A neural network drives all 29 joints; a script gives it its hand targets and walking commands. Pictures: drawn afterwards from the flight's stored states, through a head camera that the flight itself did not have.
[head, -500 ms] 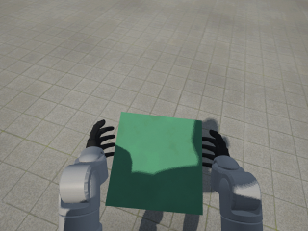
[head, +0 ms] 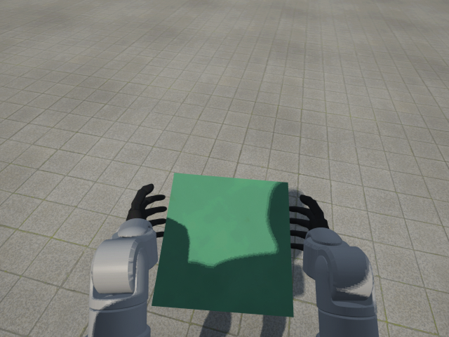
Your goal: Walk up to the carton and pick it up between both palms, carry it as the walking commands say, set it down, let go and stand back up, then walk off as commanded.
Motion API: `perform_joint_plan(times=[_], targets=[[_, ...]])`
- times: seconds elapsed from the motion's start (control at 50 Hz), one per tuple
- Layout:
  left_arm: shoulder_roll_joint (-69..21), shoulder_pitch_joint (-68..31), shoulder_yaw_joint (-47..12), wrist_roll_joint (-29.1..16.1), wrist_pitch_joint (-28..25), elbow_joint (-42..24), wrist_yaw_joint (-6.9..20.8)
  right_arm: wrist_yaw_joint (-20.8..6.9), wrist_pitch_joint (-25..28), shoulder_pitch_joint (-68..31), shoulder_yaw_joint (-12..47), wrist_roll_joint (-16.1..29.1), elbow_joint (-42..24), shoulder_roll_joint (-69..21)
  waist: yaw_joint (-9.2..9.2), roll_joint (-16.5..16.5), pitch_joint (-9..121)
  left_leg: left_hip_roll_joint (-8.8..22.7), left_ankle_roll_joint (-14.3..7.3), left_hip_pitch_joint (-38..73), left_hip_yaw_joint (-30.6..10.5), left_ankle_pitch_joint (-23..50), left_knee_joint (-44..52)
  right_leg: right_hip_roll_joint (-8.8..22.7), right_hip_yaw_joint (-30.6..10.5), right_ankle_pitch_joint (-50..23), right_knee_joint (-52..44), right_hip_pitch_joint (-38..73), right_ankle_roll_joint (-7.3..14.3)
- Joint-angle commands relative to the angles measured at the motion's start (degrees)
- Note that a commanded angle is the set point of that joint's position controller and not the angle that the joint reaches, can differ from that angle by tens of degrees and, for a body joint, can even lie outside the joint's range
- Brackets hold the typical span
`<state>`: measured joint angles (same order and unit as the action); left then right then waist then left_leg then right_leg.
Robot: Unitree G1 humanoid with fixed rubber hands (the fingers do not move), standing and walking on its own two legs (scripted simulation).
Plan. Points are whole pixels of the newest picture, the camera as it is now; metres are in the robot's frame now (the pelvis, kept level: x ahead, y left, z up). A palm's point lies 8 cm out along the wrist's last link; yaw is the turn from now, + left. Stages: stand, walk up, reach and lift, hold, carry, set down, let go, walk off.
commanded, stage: carry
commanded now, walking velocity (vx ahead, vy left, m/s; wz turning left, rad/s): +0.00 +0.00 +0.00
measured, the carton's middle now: (224, 248) +0.29 +0.01 +0.01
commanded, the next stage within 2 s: hold in 1.78 s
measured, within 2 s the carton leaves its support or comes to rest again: neither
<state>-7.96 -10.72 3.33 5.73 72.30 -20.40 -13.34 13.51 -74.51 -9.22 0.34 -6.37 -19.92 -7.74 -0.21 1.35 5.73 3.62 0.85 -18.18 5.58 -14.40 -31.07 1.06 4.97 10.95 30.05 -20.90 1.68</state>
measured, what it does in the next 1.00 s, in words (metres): stands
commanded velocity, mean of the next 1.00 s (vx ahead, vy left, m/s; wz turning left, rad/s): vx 0.00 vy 0.00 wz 0.00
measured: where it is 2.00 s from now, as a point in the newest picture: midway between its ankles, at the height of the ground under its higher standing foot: outside the picture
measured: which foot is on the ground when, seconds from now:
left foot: down 0.00-1.00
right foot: down 0.00-1.00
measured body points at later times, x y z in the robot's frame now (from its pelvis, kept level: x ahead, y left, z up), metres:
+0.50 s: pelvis -0.02 +0.02 +0.00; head -0.01 +0.03 +0.45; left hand +0.27 +0.17 +0.09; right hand +0.27 -0.11 +0.08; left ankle +0.02 +0.13 -0.73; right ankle +0.05 -0.10 -0.73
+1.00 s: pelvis +0.00 +0.02 +0.00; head -0.02 +0.03 +0.45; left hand +0.30 +0.17 +0.07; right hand +0.29 -0.12 +0.06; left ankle +0.02 +0.13 -0.73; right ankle +0.05 -0.10 -0.73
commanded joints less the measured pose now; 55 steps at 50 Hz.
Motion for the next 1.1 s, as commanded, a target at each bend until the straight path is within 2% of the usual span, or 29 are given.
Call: perform_joint_plan(times=[0.0,0.06,0.14,0.2,0.26,0.28,0.32,0.44,0.46,0.48,0.5,0.52,0.54,0.56,0.6,0.66,0.68,0.74,0.76,0.78,0.84,0.86,0.9,0.92,0.94,0.96,1.0,1.02,1.08], targets=[[-57.81,-23.81,-32.68,-20.14,-0.40,-4.96,13.53,-12.65,3.79,-29.22,27.91,20.05,-9.28,-56.09,0.72,-1.79,13.50,4.01,-2.86,4.13,-4.76,-5.44,6.22,7.40,-8.46,3.39,-8.43,3.81,0.41],[-56.76,-25.86,-32.20,-20.50,0.20,-3.16,13.70,-12.27,3.13,-28.15,25.55,18.45,-6.32,-55.13,0.70,-1.90,10.79,4.62,-2.71,0.77,-6.38,-9.60,8.39,6.50,-7.27,7.67,-7.71,3.02,-0.35],[-58.05,-26.27,-32.12,-20.78,-0.41,-4.36,13.59,-12.37,3.67,-30.09,26.29,19.43,-7.09,-56.76,0.95,-2.33,12.23,5.87,-2.98,0.66,-6.81,-8.82,9.77,5.51,-4.62,1.70,-5.90,5.12,-0.94],[-57.18,-24.82,-30.68,-19.68,-0.34,-0.68,13.64,-12.23,3.91,-29.15,24.95,18.42,-4.94,-55.54,0.95,-3.34,12.13,5.58,-3.05,0.18,-7.55,-9.68,10.49,5.19,-4.52,2.47,-5.30,4.98,-1.08],[-60.05,-27.32,-32.25,-20.99,-1.30,-3.78,13.92,-12.67,4.67,-33.27,27.04,20.25,-8.88,-58.24,1.18,-1.64,12.85,4.91,-3.02,-0.41,-6.63,-10.69,9.76,5.20,-4.15,2.24,-5.45,6.44,-0.83],[-59.01,-27.21,-30.07,-19.92,-1.87,-0.56,14.06,-12.66,5.03,-32.37,25.15,19.01,-5.45,-57.26,1.04,-0.27,13.64,5.33,-2.38,-0.48,-7.01,-8.64,10.44,5.32,-3.93,0.71,-5.01,7.28,-1.10],[-62.14,-27.06,-32.39,-21.54,-2.31,-5.01,14.07,-12.73,5.58,-34.68,28.00,21.19,-11.43,-59.68,1.02,-1.53,15.82,6.08,-2.78,1.59,-6.77,-6.03,10.03,5.26,-3.07,-2.32,-4.25,7.86,-1.10],[-61.26,-24.39,-32.16,-20.12,-2.43,-4.18,13.70,-13.48,5.60,-31.46,27.94,21.16,-10.06,-58.59,0.84,-3.54,19.60,5.79,-3.75,6.32,-5.28,5.24,7.93,6.84,-3.54,-9.83,-2.43,9.44,-1.11],[-60.93,-24.39,-31.04,-19.47,-2.94,-2.65,13.95,-13.73,6.30,-32.22,26.54,20.29,-9.19,-57.66,0.88,-3.00,21.16,5.95,-3.77,7.42,-4.83,8.15,6.80,6.90,-3.77,-11.90,-2.40,9.96,-1.23],[-57.47,-25.05,-28.31,-17.47,-3.48,2.00,13.88,-13.57,6.45,-30.25,23.53,17.70,-2.20,-55.28,0.86,-0.86,19.97,5.37,-3.59,6.69,-4.38,7.90,6.42,7.36,-4.28,-12.42,-2.66,10.06,-1.17],[-61.05,-25.97,-32.16,-20.25,-3.77,-5.37,14.08,-13.80,6.73,-31.85,27.78,20.80,-9.08,-59.14,0.90,-1.21,20.53,5.55,-3.67,6.48,-4.97,6.22,6.94,7.21,-4.07,-11.75,-2.58,10.46,-1.00],[-55.39,-23.30,-26.06,-15.54,-4.84,7.00,14.30,-14.04,7.78,-28.50,21.69,16.14,3.19,-53.23,0.97,-1.96,20.02,4.97,-3.59,5.48,-4.68,3.89,6.76,7.65,-4.95,-10.94,-3.37,10.24,-0.77],[-55.54,-23.99,-24.67,-14.34,-6.30,9.17,14.70,-14.42,9.45,-32.43,21.23,15.81,2.96,-53.00,1.01,-0.22,18.46,5.17,-3.45,5.02,-4.80,2.95,7.33,7.38,-4.40,-10.07,-2.94,9.85,-0.88],[-57.13,-25.25,-27.80,-16.57,-7.02,2.88,14.63,-14.45,9.84,-30.65,23.42,17.25,-0.40,-55.25,1.03,-1.00,18.50,5.09,-3.76,4.58,-5.03,0.20,7.76,7.73,-5.26,-8.75,-3.41,9.61,-1.03],[-58.29,-26.33,-26.36,-15.36,-8.97,7.07,15.28,-15.12,12.01,-33.98,22.28,16.48,1.87,-55.57,0.99,-1.00,18.09,5.97,-3.43,4.99,-6.47,-0.10,9.09,6.63,-3.87,-6.57,-2.56,8.80,-1.18],[-62.77,-26.64,-30.88,-18.59,-9.00,0.10,15.50,-15.10,11.88,-33.62,26.85,19.44,-5.20,-59.86,1.00,-1.61,17.03,5.49,-3.83,4.20,-5.73,-2.52,8.97,6.22,-4.17,-6.24,-3.22,8.02,-1.07],[-61.02,-26.50,-29.32,-17.45,-9.31,3.09,15.48,-15.08,12.38,-34.11,25.33,18.51,-3.17,-58.07,0.79,-1.17,18.43,5.57,-3.38,5.33,-5.66,0.36,8.75,6.28,-3.43,-8.91,-2.46,8.96,-1.11],[-61.72,-26.81,-32.55,-19.98,-8.21,-2.42,15.37,-14.56,11.10,-31.19,27.76,19.73,-6.11,-59.84,0.58,0.25,21.31,5.17,-4.16,8.19,-3.72,11.36,4.11,7.38,-4.79,-16.33,-2.97,11.00,-0.41],[-59.75,-25.63,-30.57,-18.52,-8.25,1.35,15.29,-14.54,11.10,-30.27,25.91,18.39,-3.61,-57.30,0.57,0.36,21.88,4.52,-3.93,8.48,-3.18,11.26,3.81,7.73,-4.66,-17.37,-2.67,11.28,-0.48],[-63.27,-25.78,-33.77,-20.86,-7.37,-4.16,15.17,-14.57,10.52,-32.87,29.35,21.31,-11.57,-59.90,0.30,-0.89,21.00,4.60,-3.94,9.10,-3.57,12.60,4.69,7.53,-4.19,-16.58,-1.50,9.79,-0.70],[-54.71,-22.17,-25.45,-13.86,-7.96,11.25,15.22,-14.85,11.00,-28.82,21.32,14.91,5.76,-52.25,0.43,-1.96,19.60,5.41,-4.12,6.92,-4.42,8.34,5.88,7.07,-3.40,-12.18,-1.25,10.22,-0.65],[-56.91,-22.96,-28.59,-15.73,-8.51,5.65,15.29,-15.22,11.29,-28.12,23.79,16.71,1.60,-54.75,0.35,-2.82,18.43,6.01,-3.87,6.98,-5.26,9.36,7.03,6.73,-3.49,-10.65,-1.26,9.51,-0.87],[-53.56,-22.04,-23.20,-11.55,-11.20,15.41,16.01,-15.91,14.19,-31.32,19.92,13.50,8.11,-50.68,0.75,0.24,17.84,4.98,-4.09,5.67,-4.34,6.38,6.56,7.00,-3.83,-10.96,-2.88,9.97,-0.83],[-56.78,-24.91,-26.20,-13.98,-12.08,8.19,16.08,-16.15,14.90,-34.37,23.46,16.59,2.68,-55.27,0.77,-0.80,16.22,4.96,-3.78,5.17,-4.40,3.24,7.09,7.17,-4.39,-10.05,-3.18,9.47,-0.73],[-56.23,-24.26,-24.51,-13.20,-13.17,13.35,16.70,-16.35,16.17,-32.48,20.81,14.24,5.76,-53.25,0.56,-0.03,17.43,4.92,-4.01,5.14,-4.85,2.35,7.50,6.92,-4.41,-9.53,-2.80,9.81,-0.79],[-57.20,-27.18,-25.89,-14.73,-14.30,7.85,16.59,-16.39,16.81,-34.85,22.38,16.00,2.64,-55.12,0.51,0.14,15.93,4.69,-4.18,4.90,-4.54,0.75,7.34,6.71,-4.00,-7.83,-3.23,8.81,-0.77],[-53.72,-25.39,-21.67,-11.23,-15.66,17.52,17.24,-16.78,18.19,-33.98,19.40,12.91,11.55,-52.51,0.60,1.17,14.81,4.67,-3.83,3.72,-5.05,-1.57,7.35,6.45,-4.37,-5.96,-3.94,8.95,-0.84],[-59.64,-28.23,-28.44,-17.24,-15.43,2.01,16.48,-16.04,18.07,-36.79,26.03,18.92,-4.69,-57.75,0.63,0.09,14.35,4.41,-3.83,3.99,-4.66,-2.08,7.32,6.42,-4.75,-5.46,-3.60,8.13,-0.37],[-55.13,-25.81,-25.13,-13.49,-15.19,11.79,16.65,-16.15,17.92,-30.98,21.71,14.58,6.97,-54.05,0.44,-2.18,15.71,5.15,-3.91,4.52,-5.85,-2.31,8.02,6.16,-4.34,-4.48,-3.29,8.60,-0.38]])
